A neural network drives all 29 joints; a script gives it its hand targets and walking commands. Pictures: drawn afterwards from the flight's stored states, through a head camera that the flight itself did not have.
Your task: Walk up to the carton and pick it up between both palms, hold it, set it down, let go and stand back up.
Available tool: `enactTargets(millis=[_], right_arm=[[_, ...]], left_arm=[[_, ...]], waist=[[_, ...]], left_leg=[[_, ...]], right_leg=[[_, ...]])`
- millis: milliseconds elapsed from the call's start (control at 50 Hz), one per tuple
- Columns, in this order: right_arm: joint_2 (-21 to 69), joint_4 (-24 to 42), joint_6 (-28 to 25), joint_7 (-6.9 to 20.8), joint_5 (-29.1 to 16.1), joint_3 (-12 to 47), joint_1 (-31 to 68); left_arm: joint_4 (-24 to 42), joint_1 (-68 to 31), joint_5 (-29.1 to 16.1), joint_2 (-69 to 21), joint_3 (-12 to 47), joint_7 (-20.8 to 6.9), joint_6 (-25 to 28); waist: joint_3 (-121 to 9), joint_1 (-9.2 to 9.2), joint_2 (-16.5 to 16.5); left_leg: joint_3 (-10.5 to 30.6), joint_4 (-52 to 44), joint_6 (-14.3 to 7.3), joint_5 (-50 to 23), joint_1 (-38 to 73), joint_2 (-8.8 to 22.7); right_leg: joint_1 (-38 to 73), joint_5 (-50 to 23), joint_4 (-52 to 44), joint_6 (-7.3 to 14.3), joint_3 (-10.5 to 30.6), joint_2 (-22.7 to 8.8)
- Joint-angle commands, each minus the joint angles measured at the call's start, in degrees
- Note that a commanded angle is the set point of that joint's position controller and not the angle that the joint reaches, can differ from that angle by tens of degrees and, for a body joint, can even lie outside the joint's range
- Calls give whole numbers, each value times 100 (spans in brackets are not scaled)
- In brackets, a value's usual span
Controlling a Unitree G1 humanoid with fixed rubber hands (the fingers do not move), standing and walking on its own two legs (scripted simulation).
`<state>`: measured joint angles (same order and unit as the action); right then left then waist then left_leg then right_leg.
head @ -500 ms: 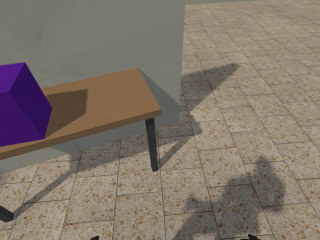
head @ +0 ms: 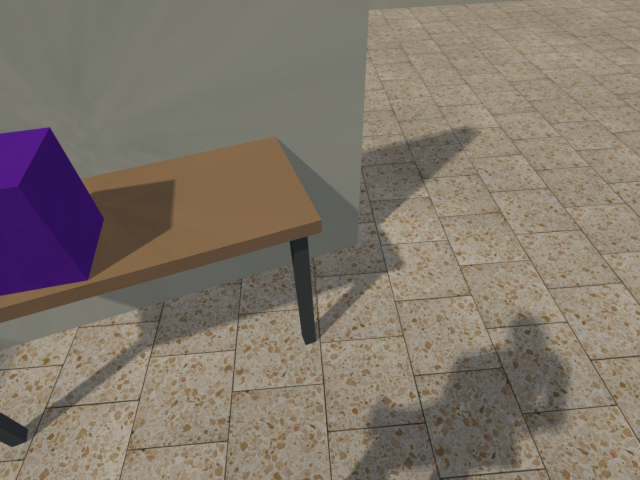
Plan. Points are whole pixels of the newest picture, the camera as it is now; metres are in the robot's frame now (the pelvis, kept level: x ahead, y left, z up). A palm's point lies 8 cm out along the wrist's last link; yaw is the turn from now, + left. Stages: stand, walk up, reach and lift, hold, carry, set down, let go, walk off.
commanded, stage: stand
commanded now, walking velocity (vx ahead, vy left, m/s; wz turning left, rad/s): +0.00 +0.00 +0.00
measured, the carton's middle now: (15, 214) +0.65 +0.66 -0.03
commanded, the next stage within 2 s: none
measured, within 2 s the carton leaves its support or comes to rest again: neither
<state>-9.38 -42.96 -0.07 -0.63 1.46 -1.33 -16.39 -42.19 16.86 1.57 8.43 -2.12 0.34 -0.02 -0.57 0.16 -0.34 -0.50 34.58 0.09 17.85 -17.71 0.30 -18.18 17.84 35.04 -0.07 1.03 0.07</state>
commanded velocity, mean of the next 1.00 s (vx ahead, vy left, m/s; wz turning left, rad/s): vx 0.00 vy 0.00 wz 0.00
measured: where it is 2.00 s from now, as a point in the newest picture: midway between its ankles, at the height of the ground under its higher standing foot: outside the picture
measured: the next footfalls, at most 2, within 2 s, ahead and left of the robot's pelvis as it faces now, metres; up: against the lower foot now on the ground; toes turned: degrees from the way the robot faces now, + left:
none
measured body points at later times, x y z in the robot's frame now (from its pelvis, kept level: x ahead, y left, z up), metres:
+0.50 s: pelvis +0.01 +0.00 +0.01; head +0.02 +0.00 +0.46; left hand +0.06 +0.23 -0.14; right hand +0.05 -0.23 -0.14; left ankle +0.00 +0.12 -0.73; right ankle +0.01 -0.12 -0.73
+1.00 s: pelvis +0.00 +0.00 +0.01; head +0.00 +0.00 +0.46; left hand +0.00 +0.21 -0.15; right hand -0.01 -0.21 -0.15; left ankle +0.00 +0.12 -0.73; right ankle +0.01 -0.12 -0.73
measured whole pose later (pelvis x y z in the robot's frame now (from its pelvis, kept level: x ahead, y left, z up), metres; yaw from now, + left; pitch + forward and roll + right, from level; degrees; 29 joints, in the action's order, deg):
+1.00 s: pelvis +0.00 +0.00 +0.01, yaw +0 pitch -1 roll +0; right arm -6.8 -61.3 -0.3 -2.1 0.8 -2.1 -18.4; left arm -60.4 18.6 0.7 6.2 -2.6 2.2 0.4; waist 1.6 0.3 -0.4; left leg -0.3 26.3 0.2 13.8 -11.1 0.3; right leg -11.5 13.9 26.8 -0.1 0.8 0.0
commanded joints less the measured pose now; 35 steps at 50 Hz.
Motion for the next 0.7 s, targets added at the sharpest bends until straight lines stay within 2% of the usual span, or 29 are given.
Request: enactTargets(millis=[0,400,680], right_arm=[[-445,232,-108,-37,-8,-148,-84],[-415,-636,-117,-118,-42,-225,-348],[-277,-1332,-89,-151,-59,-200,-471]], left_arm=[[246,75,-8,478,-149,45,109],[-609,293,-56,449,-196,140,126],[-1294,442,-87,333,-171,183,110]], waist=[[-64,6,39],[127,9,43],[326,12,35]], left_leg=[[326,-667,-193,-587,52,262],[377,-959,-221,-956,337,338],[412,-1222,-188,-952,543,370]], right_leg=[[73,-610,-670,187,310,-246],[357,-1002,-960,231,356,-323],[494,-970,-1234,201,365,-360]])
